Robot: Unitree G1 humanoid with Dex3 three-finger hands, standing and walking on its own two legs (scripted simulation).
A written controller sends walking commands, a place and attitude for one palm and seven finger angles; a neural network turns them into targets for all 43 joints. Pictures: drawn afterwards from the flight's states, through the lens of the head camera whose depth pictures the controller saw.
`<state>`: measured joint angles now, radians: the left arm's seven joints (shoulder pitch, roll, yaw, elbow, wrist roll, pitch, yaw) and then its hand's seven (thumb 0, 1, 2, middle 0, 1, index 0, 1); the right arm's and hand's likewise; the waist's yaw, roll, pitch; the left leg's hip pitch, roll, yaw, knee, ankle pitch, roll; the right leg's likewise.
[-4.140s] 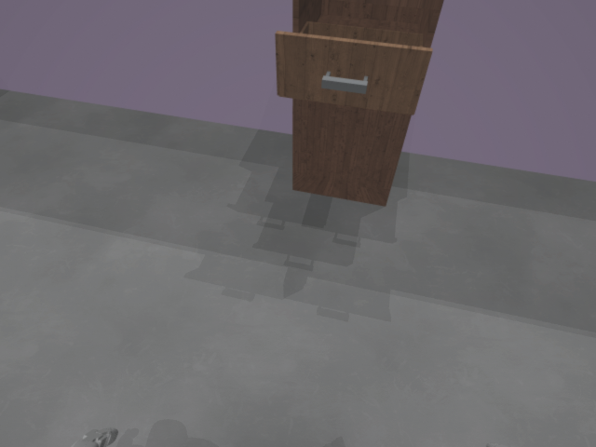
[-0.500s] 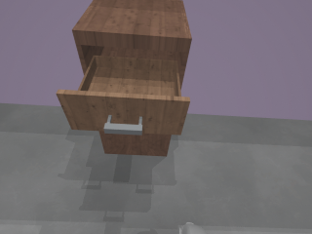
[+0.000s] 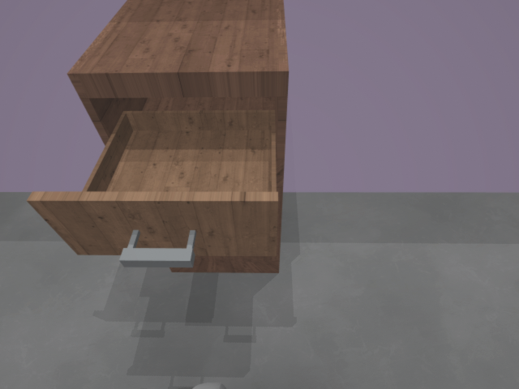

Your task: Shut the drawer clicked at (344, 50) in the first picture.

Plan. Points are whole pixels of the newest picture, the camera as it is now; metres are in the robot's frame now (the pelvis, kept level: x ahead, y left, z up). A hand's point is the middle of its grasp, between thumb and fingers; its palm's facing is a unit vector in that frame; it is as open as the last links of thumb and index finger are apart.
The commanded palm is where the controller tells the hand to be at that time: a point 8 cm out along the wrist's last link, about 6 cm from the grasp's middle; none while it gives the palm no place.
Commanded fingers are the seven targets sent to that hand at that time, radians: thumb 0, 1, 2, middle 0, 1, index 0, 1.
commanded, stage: come to a stop and stand still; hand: left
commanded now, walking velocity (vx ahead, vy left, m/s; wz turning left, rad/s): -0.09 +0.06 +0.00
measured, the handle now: (161, 246) +0.34 +0.20 -0.01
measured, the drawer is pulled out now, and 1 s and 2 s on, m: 0.29 0.29 0.29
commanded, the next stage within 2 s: look again from close up in 1.30 s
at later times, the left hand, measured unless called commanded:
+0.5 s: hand out of the picture -0.04 +0.27 -0.17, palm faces +0.06 -0.97 -0.25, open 7.4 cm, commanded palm none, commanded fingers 0.00 0.90 0.90 -0.20 -0.30 -0.20 -0.30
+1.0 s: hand out of the picture +0.01 +0.25 -0.17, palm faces +0.02 -0.98 -0.20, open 7.3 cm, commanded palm none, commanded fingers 0.00 0.90 0.90 -0.20 -0.30 -0.20 -0.30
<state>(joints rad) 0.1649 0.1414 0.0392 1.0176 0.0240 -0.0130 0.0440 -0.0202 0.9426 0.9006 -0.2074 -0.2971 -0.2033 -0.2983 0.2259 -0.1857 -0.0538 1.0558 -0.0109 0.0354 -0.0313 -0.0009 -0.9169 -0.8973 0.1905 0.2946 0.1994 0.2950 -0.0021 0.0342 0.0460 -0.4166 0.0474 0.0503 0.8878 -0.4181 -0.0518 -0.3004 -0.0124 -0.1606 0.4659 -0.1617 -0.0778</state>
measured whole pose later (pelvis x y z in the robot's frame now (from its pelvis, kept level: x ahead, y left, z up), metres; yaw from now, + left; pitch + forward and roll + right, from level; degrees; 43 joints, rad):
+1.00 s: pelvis +0.00 +0.08 +0.00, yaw +1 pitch -1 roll +0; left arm 0.28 0.15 -0.01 1.06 0.01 0.00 0.04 0.01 0.92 0.90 -0.20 -0.30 -0.20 -0.30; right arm 0.30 -0.14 0.02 1.09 -0.01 -0.02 -0.02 0.00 -0.91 -0.90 0.20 0.30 0.20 0.30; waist -0.01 0.00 0.03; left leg -0.14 -0.08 0.08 0.40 -0.25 0.09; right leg -0.23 -0.03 -0.01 0.43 -0.19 0.02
